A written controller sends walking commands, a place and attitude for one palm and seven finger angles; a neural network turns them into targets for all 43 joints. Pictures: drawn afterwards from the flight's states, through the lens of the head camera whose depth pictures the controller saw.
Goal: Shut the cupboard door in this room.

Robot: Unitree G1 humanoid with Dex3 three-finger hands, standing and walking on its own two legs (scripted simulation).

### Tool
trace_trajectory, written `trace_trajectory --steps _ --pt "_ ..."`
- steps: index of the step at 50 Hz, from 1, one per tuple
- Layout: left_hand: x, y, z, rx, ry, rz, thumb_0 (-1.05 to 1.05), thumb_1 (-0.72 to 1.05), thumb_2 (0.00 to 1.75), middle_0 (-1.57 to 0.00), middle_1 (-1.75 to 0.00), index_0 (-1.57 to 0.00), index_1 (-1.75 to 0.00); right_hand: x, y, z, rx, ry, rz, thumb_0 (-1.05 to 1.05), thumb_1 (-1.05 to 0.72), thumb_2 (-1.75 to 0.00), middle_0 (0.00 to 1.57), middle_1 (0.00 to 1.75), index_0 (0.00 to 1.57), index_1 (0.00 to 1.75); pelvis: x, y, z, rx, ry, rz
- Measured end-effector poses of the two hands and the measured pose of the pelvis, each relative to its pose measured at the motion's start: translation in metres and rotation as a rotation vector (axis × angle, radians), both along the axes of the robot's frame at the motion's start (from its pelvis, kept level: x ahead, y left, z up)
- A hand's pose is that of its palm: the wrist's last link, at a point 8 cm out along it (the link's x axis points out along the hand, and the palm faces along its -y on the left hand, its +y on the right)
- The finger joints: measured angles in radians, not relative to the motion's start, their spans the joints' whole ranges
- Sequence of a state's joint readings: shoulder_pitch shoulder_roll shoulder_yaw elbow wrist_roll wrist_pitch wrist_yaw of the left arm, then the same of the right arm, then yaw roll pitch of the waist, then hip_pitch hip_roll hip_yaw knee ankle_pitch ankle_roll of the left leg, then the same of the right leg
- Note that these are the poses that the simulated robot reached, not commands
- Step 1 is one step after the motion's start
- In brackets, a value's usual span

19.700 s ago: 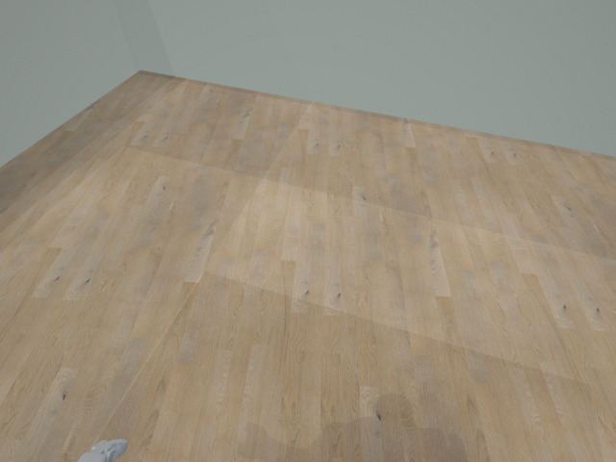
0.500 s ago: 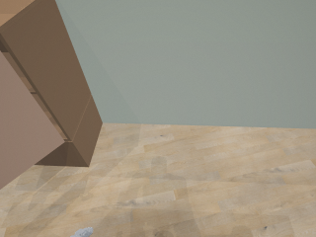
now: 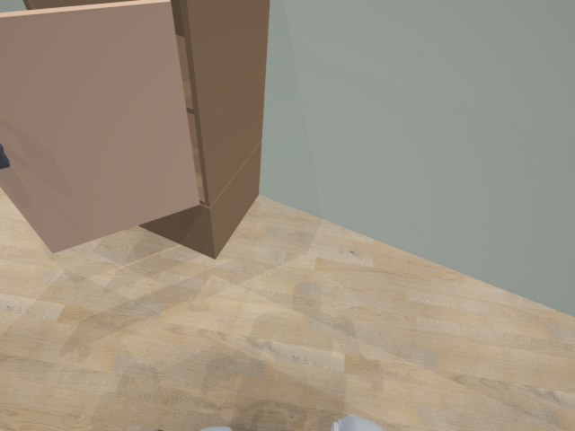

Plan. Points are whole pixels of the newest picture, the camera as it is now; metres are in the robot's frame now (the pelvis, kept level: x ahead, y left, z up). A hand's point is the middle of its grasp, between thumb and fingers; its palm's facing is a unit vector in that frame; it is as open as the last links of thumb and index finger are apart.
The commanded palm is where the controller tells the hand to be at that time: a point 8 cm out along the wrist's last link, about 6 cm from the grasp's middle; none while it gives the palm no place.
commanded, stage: turn to face it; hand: left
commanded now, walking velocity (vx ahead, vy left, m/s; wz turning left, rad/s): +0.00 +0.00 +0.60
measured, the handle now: out of the picture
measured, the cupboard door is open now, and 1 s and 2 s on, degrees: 53 53 53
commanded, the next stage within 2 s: take the last steps up to it in 0.80 s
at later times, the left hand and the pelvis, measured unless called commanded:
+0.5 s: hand out of the picture +0.04 +0.17 -0.13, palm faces +0.28 -0.91 -0.29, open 7.3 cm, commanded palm none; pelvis -0.02 -0.05 +0.01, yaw +18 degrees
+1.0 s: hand out of the picture -0.17 +0.16 -0.17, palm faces +0.53 -0.82 -0.23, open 7.3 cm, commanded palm none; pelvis -0.07 -0.02 +0.01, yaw +29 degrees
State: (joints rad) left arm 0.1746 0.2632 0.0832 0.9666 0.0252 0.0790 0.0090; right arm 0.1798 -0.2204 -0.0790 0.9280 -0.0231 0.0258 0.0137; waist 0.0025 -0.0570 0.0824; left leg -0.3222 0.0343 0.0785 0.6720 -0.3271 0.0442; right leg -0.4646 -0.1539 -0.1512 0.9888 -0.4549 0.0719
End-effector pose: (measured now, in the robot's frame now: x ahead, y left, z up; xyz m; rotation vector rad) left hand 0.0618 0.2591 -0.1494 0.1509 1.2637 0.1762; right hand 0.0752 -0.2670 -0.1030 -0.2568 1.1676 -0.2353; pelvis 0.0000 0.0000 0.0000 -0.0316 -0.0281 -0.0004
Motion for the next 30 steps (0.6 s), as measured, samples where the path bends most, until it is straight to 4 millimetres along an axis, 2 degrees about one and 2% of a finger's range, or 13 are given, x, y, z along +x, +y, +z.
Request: trace_trajectory --steps 7,13,19,22,24,30 --pt "-0.024 0.019 0.025 0.027 0.006 0.075 0.01 0.91 0.89 -0.2 -0.3 -0.2 -0.3 0.008 0.026 0.002 0.042 0.056 0.083 0.01 -0.9 -0.9 0.2 0.3 0.2 0.3 -0.001 0.008 0.017 -0.001 0.034 0.074" --pt "-0.027 0.015 0.034 0.063 -0.021 0.12 0.01 0.91 0.89 -0.2 -0.3 -0.2 -0.3 0.01 0.031 -0.008 0.086 0.073 0.126 0.01 -0.9 -0.9 0.2 0.3 0.2 0.3 -0.004 -0.001 0.017 0.012 0.036 0.143" --pt "-0.017 -0.009 0.045 0.086 -0.115 0.147 0.01 0.91 0.89 -0.2 -0.3 -0.2 -0.3 0.005 0.013 -0.025 0.117 0.114 0.168 0.01 -0.9 -0.9 0.2 0.3 0.2 0.3 -0.015 -0.024 0.012 0.022 0.034 0.222" --pt "-0.022 -0.026 0.048 0.107 -0.167 0.168 0.0 0.91 0.89 -0.2 -0.3 -0.2 -0.3 0.007 -0.003 -0.038 0.132 0.126 0.193 0.01 -0.9 -0.9 0.2 0.3 0.2 0.3 -0.02 -0.04 0.005 0.031 0.033 0.264" --pt "-0.033 -0.038 0.053 0.115 -0.177 0.185 0.0 0.91 0.89 -0.2 -0.3 -0.2 -0.3 0.011 -0.012 -0.04 0.132 0.134 0.213 0.01 -0.9 -0.9 0.2 0.3 0.2 0.3 -0.024 -0.048 0.006 0.031 0.018 0.295" --pt "-0.08 -0.062 0.058 0.104 -0.131 0.274 0.0 0.91 0.89 -0.21 -0.3 -0.21 -0.3 0.029 -0.028 -0.029 0.114 0.125 0.288 0.01 -0.9 -0.9 0.2 0.3 0.2 0.3 -0.029 -0.06 0.015 0.059 0.006 0.37"
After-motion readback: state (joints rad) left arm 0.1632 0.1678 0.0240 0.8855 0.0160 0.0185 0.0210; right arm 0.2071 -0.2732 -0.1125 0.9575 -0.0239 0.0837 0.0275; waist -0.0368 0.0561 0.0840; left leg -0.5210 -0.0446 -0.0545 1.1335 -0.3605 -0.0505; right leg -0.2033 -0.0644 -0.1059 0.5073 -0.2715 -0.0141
